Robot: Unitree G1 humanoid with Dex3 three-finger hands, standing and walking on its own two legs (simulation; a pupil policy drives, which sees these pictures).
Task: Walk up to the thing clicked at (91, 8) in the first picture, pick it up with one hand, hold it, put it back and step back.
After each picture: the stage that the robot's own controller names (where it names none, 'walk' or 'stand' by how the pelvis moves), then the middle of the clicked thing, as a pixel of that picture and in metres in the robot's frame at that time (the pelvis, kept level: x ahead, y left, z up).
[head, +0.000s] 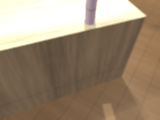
stand; (91, 3) +0.86 -0.05 +0.05
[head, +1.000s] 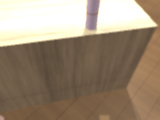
rise first; (92, 6) +0.77 -0.02 +0.07
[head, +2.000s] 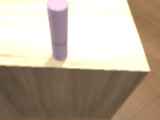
rise first; (59, 33) +0.49 +0.14 +0.07
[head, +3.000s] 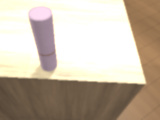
stand; (45, 43) +0.45 +0.14 +0.08
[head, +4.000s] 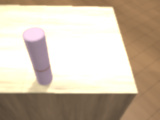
stand; (40, 59) +0.42 +0.16 +0.05
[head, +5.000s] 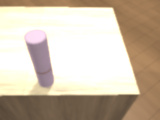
stand; (41, 62) +0.42 +0.16 +0.04
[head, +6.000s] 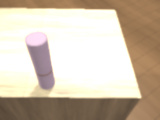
stand; (42, 64) +0.41 +0.15 +0.04
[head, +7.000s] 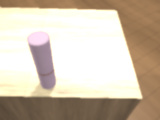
stand; (44, 63) +0.41 +0.15 +0.04
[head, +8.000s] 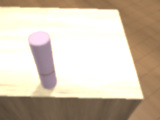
stand; (44, 63) +0.41 +0.14 +0.04
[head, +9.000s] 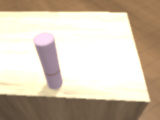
rise first; (50, 64) +0.41 +0.15 +0.05
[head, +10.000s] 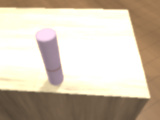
go down; (51, 60) +0.43 +0.15 +0.05
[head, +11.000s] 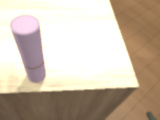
go down; (32, 54) +0.41 +0.13 +0.08
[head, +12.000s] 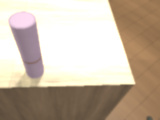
approach; (30, 50) +0.43 +0.15 +0.08
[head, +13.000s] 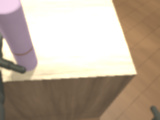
close in; (19, 40) +0.43 +0.16 +0.11
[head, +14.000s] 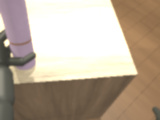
lift; (18, 31) +0.47 +0.16 +0.12
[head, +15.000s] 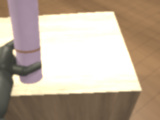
lift; (27, 39) +0.36 +0.15 +0.23
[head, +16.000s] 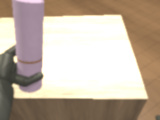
hold; (29, 48) +0.34 +0.15 +0.22
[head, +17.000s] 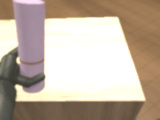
hold; (31, 49) +0.34 +0.14 +0.22
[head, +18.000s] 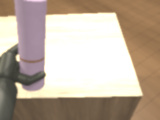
crouch; (32, 47) +0.34 +0.13 +0.22
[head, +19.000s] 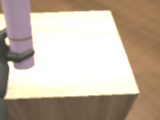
crouch; (19, 28) +0.42 +0.17 +0.23
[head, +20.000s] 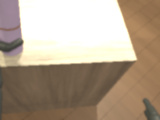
lower; (6, 15) +0.49 +0.17 +0.13
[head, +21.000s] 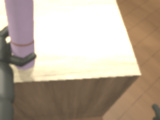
lower; (22, 31) +0.45 +0.15 +0.12
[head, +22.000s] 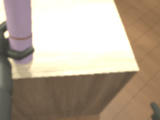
lower; (20, 25) +0.48 +0.15 +0.12
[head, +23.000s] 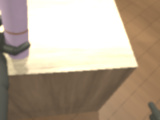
lower; (15, 19) +0.49 +0.16 +0.13
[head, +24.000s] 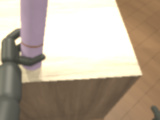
draw back; (32, 33) +0.45 +0.12 +0.12
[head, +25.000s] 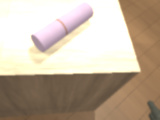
rise; (64, 25) +0.54 +0.02 +0.03
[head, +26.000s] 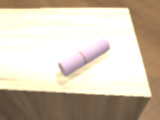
sink last; (85, 56) +0.52 +0.02 -0.01
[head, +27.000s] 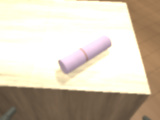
stand; (86, 53) +0.51 +0.00 -0.01
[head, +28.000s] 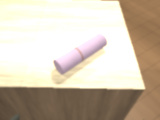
stand; (81, 52) +0.51 +0.00 +0.00
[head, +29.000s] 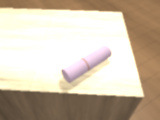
stand; (87, 62) +0.50 -0.02 -0.04
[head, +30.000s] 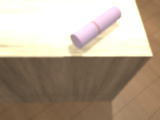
walk; (97, 26) +0.58 -0.07 -0.02
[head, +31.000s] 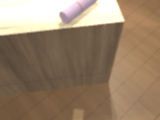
walk; (80, 5) +0.80 +0.02 -0.03
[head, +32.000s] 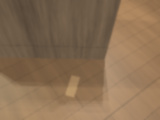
stand; out of the picture +1.11 -0.06 -0.01
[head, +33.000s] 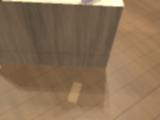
stand; out of the picture +1.13 -0.10 -0.04
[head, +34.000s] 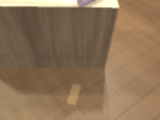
stand; out of the picture +1.11 -0.09 -0.04
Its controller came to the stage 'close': yes
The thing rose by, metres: 0.20
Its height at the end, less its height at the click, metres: -0.09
